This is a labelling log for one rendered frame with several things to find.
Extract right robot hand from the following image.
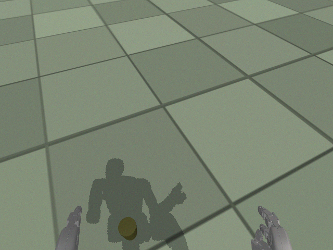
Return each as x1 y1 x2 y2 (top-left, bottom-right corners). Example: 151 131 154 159
251 206 292 250

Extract cup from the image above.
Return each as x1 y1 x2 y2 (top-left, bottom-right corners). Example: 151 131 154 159
118 217 137 241

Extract left robot hand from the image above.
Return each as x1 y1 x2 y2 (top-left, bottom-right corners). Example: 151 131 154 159
55 206 82 250

